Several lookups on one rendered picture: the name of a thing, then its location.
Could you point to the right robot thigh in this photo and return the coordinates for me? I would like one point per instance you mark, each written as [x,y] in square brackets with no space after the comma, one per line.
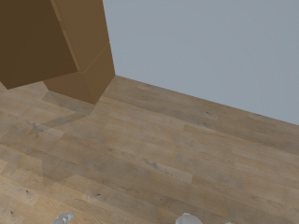
[188,219]

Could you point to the cupboard door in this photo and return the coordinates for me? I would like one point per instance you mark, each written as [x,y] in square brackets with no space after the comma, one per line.
[32,44]

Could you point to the robot left hand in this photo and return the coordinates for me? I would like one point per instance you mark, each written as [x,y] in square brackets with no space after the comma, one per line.
[63,218]

